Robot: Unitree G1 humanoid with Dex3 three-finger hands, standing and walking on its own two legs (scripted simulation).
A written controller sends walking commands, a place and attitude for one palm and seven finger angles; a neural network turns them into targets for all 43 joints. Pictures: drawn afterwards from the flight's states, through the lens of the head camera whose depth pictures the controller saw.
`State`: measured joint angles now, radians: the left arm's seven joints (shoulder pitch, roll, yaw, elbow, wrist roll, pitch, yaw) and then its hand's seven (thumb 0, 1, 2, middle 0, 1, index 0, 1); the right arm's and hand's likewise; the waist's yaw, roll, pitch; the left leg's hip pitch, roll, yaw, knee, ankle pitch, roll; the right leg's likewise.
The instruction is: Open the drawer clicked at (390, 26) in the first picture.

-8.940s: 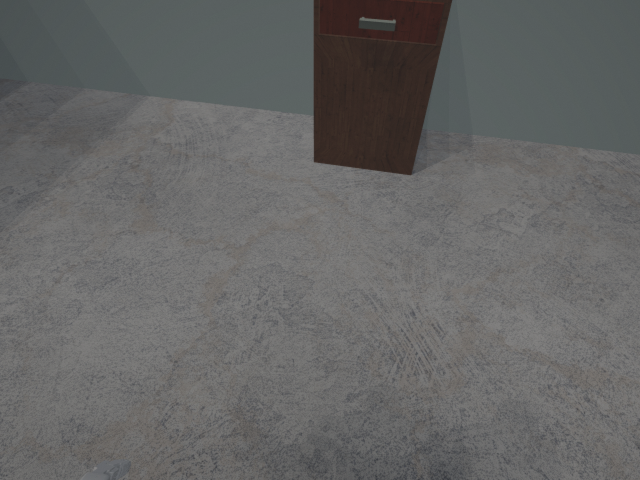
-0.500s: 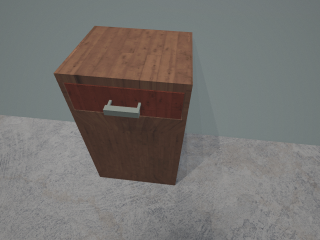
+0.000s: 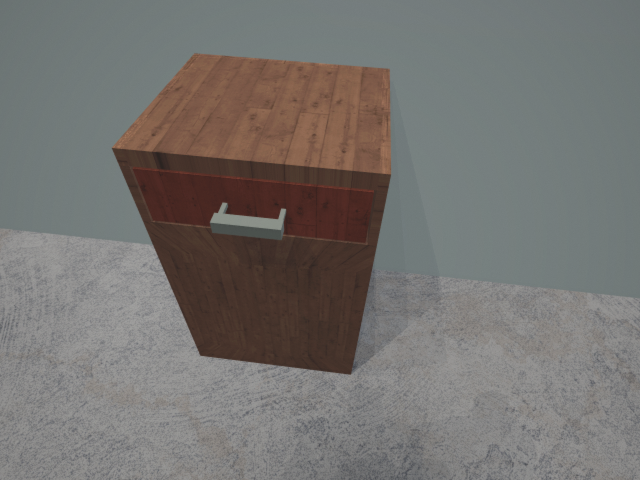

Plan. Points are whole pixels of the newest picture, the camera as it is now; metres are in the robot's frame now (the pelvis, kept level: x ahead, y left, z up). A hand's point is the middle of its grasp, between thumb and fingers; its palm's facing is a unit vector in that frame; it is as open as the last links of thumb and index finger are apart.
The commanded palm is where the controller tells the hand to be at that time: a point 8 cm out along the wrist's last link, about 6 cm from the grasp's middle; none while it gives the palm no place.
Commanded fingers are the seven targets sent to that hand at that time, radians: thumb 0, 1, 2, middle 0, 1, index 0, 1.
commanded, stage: shuffle to correct the standing spot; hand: left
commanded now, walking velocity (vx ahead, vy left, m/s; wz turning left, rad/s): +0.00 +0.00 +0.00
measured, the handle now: (250, 218) +0.58 +0.18 -0.05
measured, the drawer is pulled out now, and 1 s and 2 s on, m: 0.00 0.00 0.00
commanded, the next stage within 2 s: come to a stop and stand still in 0.26 s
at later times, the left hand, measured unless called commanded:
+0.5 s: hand out of the picture +0.01 +0.16 -0.19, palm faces +0.08 -0.99 -0.12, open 7.4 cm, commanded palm none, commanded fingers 0.00 0.90 0.90 -0.20 -0.30 -0.20 -0.30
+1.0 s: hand out of the picture +0.08 +0.18 -0.18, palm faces +0.00 -0.97 -0.23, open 7.4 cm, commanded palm none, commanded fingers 0.00 0.90 0.90 -0.20 -0.30 -0.20 -0.30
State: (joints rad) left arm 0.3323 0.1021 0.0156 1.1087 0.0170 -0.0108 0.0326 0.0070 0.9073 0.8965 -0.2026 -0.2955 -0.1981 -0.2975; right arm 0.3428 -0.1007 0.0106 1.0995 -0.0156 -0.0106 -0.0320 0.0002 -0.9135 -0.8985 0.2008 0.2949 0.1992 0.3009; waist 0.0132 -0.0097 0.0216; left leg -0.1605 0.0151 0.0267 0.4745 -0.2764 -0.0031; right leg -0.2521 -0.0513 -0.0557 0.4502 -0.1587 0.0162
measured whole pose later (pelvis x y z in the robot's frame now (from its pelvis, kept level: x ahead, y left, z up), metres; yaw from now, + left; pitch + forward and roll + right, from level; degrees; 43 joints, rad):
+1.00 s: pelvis +0.03 +0.00 -0.01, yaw -2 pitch -1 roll +0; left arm 0.23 0.16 0.01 1.04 0.01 0.00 0.04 0.01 0.91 0.90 -0.20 -0.30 -0.20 -0.30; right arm 0.30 -0.17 -0.02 1.01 -0.02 -0.01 -0.03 0.01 -0.92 -0.90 0.20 0.29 0.20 0.30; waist -0.01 0.02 0.03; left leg -0.17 0.03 0.06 0.57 -0.38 0.00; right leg -0.29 -0.04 -0.02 0.58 -0.27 0.02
